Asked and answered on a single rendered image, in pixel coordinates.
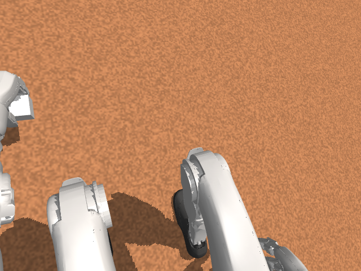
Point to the left robot arm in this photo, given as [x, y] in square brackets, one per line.
[7, 204]

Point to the left robot hand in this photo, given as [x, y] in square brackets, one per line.
[10, 86]

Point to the right robot hand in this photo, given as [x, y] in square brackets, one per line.
[284, 260]

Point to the right robot foot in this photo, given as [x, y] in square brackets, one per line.
[196, 251]

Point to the small box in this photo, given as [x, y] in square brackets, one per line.
[22, 108]

